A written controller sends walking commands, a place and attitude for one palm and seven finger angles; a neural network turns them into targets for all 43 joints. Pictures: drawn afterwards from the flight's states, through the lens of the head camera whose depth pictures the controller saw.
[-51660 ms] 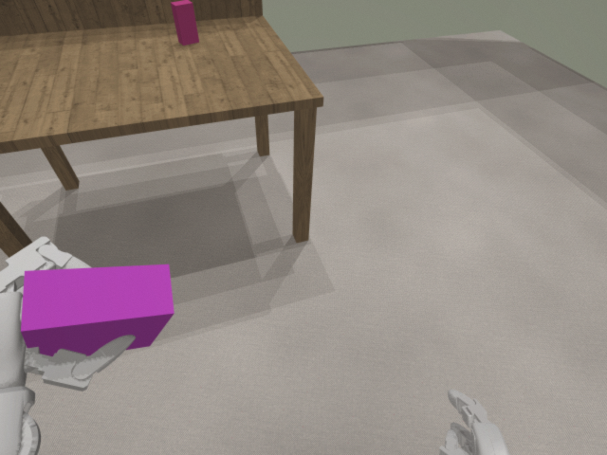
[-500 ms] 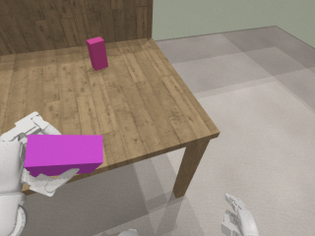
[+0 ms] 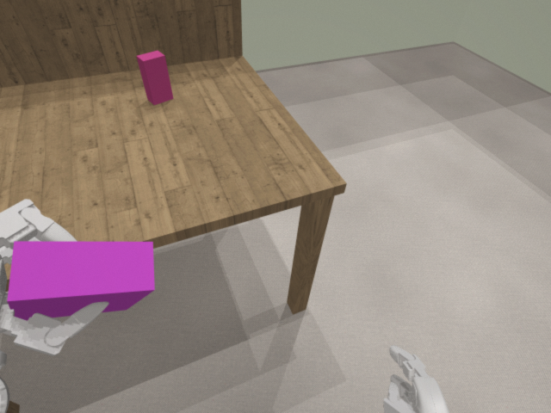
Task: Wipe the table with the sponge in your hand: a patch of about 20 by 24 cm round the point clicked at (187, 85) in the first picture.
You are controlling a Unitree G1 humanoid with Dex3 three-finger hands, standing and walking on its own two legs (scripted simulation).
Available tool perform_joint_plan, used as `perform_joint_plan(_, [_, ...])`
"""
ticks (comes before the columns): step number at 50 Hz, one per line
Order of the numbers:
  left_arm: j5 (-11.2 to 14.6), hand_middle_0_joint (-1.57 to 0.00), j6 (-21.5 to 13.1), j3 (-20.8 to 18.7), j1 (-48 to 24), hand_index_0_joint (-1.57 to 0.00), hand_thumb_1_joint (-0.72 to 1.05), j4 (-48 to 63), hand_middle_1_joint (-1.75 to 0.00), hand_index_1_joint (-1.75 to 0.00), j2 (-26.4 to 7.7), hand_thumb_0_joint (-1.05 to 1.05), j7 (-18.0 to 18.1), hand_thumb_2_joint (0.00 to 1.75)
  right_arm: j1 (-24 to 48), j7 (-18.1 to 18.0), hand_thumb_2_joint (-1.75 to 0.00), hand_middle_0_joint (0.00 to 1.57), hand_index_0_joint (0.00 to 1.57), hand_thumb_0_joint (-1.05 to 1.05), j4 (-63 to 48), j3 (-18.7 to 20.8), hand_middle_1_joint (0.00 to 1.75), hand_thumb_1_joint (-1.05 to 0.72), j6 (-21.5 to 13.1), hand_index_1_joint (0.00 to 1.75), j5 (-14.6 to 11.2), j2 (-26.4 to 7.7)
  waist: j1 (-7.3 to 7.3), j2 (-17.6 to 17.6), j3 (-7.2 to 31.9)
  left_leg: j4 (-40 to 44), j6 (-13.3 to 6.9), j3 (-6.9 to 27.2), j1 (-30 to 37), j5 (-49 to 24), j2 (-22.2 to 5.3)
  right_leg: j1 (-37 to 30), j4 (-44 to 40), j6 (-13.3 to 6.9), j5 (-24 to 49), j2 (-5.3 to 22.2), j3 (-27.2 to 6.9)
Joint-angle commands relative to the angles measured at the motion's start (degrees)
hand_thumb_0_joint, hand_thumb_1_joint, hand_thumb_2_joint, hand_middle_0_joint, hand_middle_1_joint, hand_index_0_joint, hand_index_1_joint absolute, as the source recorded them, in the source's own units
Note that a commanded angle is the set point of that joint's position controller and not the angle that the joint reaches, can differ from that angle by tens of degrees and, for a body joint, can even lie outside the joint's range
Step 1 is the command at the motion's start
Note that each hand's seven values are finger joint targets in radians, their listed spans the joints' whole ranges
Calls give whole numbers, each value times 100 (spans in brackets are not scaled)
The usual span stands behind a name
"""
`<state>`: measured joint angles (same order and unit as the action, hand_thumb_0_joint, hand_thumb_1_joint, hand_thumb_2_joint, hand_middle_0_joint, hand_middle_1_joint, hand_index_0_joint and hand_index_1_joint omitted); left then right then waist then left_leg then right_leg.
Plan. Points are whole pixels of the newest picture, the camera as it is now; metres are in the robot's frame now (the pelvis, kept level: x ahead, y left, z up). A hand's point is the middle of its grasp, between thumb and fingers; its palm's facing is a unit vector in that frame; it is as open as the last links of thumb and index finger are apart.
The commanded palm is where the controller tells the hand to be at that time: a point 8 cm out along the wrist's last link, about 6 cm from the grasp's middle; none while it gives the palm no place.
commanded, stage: stop stepping back and stand still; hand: left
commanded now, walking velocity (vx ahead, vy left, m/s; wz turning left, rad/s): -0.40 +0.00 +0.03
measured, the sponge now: (101, 281) +0.22 +0.21 +0.15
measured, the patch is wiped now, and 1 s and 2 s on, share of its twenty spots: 1.00 1.00 1.00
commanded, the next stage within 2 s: stand and wait in 1.28 s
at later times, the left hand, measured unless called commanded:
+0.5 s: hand out of the picture +0.00 +0.21 +0.19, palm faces +0.49 -0.79 -0.37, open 9.2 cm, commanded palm -0.04 +0.24 +0.19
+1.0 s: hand out of the picture -0.08 +0.19 +0.19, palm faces +0.52 -0.79 -0.33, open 9.2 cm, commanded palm -0.14 +0.20 +0.19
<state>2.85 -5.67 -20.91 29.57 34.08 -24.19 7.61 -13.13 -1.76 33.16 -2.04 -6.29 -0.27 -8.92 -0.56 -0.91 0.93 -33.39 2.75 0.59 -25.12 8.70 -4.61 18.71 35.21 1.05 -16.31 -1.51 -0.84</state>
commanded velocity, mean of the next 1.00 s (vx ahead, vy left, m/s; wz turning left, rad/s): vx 0.32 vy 0.07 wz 0.00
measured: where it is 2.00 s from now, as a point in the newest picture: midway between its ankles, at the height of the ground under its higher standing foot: outside the picture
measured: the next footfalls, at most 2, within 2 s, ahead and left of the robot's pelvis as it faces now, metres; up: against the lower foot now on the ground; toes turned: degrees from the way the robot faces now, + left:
left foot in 0.32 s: -0.21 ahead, +0.02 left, +0.00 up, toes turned +4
right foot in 0.56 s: -0.10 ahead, -0.14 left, +0.00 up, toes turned +6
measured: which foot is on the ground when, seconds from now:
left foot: down 0.00-0.02, up 0.04-0.30, down 0.32-1.00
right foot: down 0.00-0.34, up 0.36-0.54, down 0.56-0.78, up 0.80-1.00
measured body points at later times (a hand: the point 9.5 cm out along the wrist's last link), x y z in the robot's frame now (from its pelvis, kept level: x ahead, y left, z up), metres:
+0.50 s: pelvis -0.17 -0.05 +0.00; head -0.23 -0.06 +0.45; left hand -0.03 +0.24 +0.21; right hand -0.03 -0.29 -0.08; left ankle -0.28 +0.09 -0.72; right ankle -0.15 -0.12 -0.66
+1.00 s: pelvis -0.28 -0.09 +0.01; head -0.32 -0.08 +0.46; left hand -0.12 +0.23 +0.21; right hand -0.11 -0.30 -0.06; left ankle -0.27 +0.03 -0.72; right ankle -0.23 -0.23 -0.66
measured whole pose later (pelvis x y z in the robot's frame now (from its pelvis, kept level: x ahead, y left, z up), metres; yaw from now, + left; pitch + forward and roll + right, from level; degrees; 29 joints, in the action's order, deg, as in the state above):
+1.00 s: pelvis -0.28 -0.09 +0.01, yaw +5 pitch -1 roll -2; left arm 2.6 -6.8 -21.5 22.0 21.3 -21.9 7.8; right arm -16.2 -2.4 37.5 -1.9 -8.5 -2.5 -10.7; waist -1.3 0.5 6.1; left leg -30.8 -1.4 -1.7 -15.9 14.8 -3.2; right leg 29.6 57.0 -0.2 -20.8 2.3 2.0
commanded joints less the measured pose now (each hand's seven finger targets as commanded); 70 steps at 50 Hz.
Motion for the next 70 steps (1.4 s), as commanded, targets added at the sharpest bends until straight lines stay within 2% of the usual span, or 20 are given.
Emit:
perform_joint_plan(1, [-20, -120, -605, -474, -659, -120, 10, 978, -160, -160, -739, 0, 24, 130, 536, -109, -90, 20, 20, 0, -770, 435, 30, -90, -356, 30, -41, -909, 100, -723, 530, -1966, -154, -74, 91, 1917, 221, -110, -2050, -418, 2111, 1044, -449])
perform_joint_plan(3, [70, -120, -565, -351, -729, -120, 10, 867, -160, -160, -717, 0, 2, 130, 602, -203, -90, 20, 20, 0, -818, 634, 30, -90, -443, 30, -207, -1026, 45, -1670, 725, -4669, -18, 546, -235, 2170, 602, 781, -2030, -1083, 2398, 2208, -1652])
perform_joint_plan(6, [82, -120, -366, -525, -486, -120, 10, 661, -160, -160, -758, 0, -53, 130, 609, -163, -90, 20, 20, 0, -799, 372, 30, -90, -115, 30, -136, -773, -247, -509, 752, -5067, -102, 453, -143, 1030, 290, 1283, -1604, -919, 495, 1812, -1182])
perform_joint_plan(15, [120, -120, -455, -787, -380, -120, 10, 1492, -160, -160, -1101, 0, -20, 130, 172, -195, -90, 20, 20, 0, -690, 474, 30, -90, -405, 30, -153, -1062, -39, -427, 1579, 776, -766, -283, 1378, 1931, 403, 383, -1197, -223, -1167, 1501, -1138])
perform_joint_plan(19, [-53, -120, -652, -884, -678, -120, 10, 1795, -160, -160, -1210, 0, 27, 130, 278, -286, -90, 20, 20, 0, -668, 583, 30, -90, -761, 30, -118, -1027, -56, 2505, 1312, 1829, -1171, -390, 1927, -1468, -793, 1367, 3573, 115, -1251, -317, 952])
perform_joint_plan(20, [-7, -120, -658, -716, -1223, -120, 10, 1571, -160, -160, -1140, 0, 17, 130, 287, -217, -90, 20, 20, 0, -570, 546, 30, -90, -731, 30, -148, -1030, -314, 2886, 189, 2074, -1615, 1343, 786, -335, -1352, 2210, 4412, 40, -1150, 280, 58])
perform_joint_plan(23, [51, -120, -663, -171, -1927, -120, 10, -179, -160, -160, -619, 0, -161, 130, 56, -109, -90, 20, 20, 0, -134, 527, 30, -90, -835, 30, -325, -1193, 78, 353, -1377, 1573, -1289, 352, 278, -462, -1355, 2489, 2973, -241, -1530, 597, -381])
perform_joint_plan(27, [46, -120, -223, -78, -1835, -120, 10, -825, -160, -160, -447, 0, -339, 130, 28, -279, -90, 20, 20, 0, -481, 449, 30, -90, -394, 30, -231, -1057, -69, -948, 208, -2410, -790, -538, 104, 1805, 347, -791, -1176, -101, 1687, 361, 446])
perform_joint_plan(28, [97, -120, -193, -281, -1367, -120, 10, -792, -160, -160, -652, 0, -324, 130, 235, -292, -90, 20, 20, 0, -651, 506, 30, -90, -296, 30, -208, -1108, 2, -1915, 597, -3625, -687, -432, -465, 2302, 664, -874, -1431, -368, 1217, 1080, -854])
perform_joint_plan(29, [178, -120, -226, -419, -1189, -120, 10, -370, -160, -160, -705, 0, -323, 130, 525, -294, -90, 20, 20, 0, -795, 486, 30, -90, -276, 30, -212, -1041, 41, -1923, 625, -3946, -616, 34, -580, 2038, 582, -173, -2167, -710, -800, 1774, -2473])
perform_joint_plan(31, [201, -120, -495, -641, -907, -120, 10, 425, -160, -160, -830, 0, -379, 130, 306, -66, -90, 20, 20, 0, -643, 538, 30, -90, -187, 30, -218, -1106, 22, -1293, 938, -4035, -442, 296, -530, 1402, 328, 244, -2239, -982, -1737, 1825, -2885])
perform_joint_plan(37, [94, -120, -557, -658, -467, -120, 10, 1921, -160, -160, -938, 0, -32, 130, 674, -175, -90, 20, 20, 0, -574, 255, 30, -90, -363, 30, -102, -824, -132, 429, 719, 371, -797, -273, 1901, 1702, 267, 1864, -936, -655, -2241, 1073, -691])
perform_joint_plan(39, [-4, -120, -628, -626, -896, -120, 10, 1753, -160, -160, -886, 0, 94, 130, 587, -215, -90, 20, 20, 0, -563, 280, 30, -90, -549, 30, -15, -1078, -139, 2814, 278, 2474, -1491, 2331, 1214, 3896, -1229, 2282, 2752, -143, -1843, -179, 534])
perform_joint_plan(43, [-141, -120, -491, -579, -1362, -120, 10, 24, -160, -160, -878, 0, 135, 130, 238, -104, -90, 20, 20, 0, -121, 356, 30, -90, -680, 30, -197, -931, -120, 882, -199, 1988, -1562, 1664, 840, 2065, -1223, 2766, 4208, -107, -576, 431, -168])
perform_joint_plan(52, [26, -120, -361, -47, -819, -120, 10, 322, -160, -160, -345, 0, -5, 130, 605, -188, -90, 20, 20, 0, -717, 317, 30, -90, -382, 30, -130, -1090, 59, 1266, 286, 972, -918, 401, 146, 2553, -436, -679, -599, -103, -402, 27, 980])
perform_joint_plan(53, [2, -120, -395, -64, -799, -120, 10, 518, -160, -160, -408, 0, 8, 130, 711, -192, -90, 20, 20, 0, -725, 327, 30, -90, -350, 30, -90, -1062, 191, 591, 451, -159, -817, 95, -372, 2475, -136, -1407, -1108, -242, -152, 190, 695])
perform_joint_plan(55, [-4, -120, -455, -365, -1079, -120, 10, 943, -160, -160, -926, 0, -5, 130, 791, -161, -90, 20, 20, 0, -734, 411, 30, -90, -275, 30, -129, -951, 152, -1914, 535, -3399, -501, -126, -1683, 2000, 552, -1630, -2340, -1043, 74, 2229, -2479])
perform_joint_plan(64, [133, -120, -618, -493, -499, -120, 10, 900, -160, -160, -679, 0, 204, 130, 677, -322, -90, 20, 20, 0, -641, 431, 30, -90, -99, 30, -95, -934, -109, 548, 267, 312, -527, -249, 1685, 1300, 211, 1033, -986, -634, -1874, 1200, -135])
perform_joint_plan(66, [132, -120, -648, -401, -791, -120, 10, 960, -160, -160, -492, 0, 314, 130, 631, -356, -90, 20, 20, 0, -728, 456, 30, -90, -218, 30, -70, -1195, -56, 2267, 303, 1772, -1146, 2043, 1353, 2731, -934, 1071, 866, -133, -1477, 182, 540])
perform_joint_plan(70, [83, -120, -493, -442, -626, -120, 10, 356, -160, -160, -557, 0, 242, 130, 585, -258, -90, 20, 20, 0, -626, 416, 30, -90, -340, 30, -148, -1049, 77, 824, 423, 939, -958, 1110, 872, 429, -596, -90, -121, -13, -582, 255, 303])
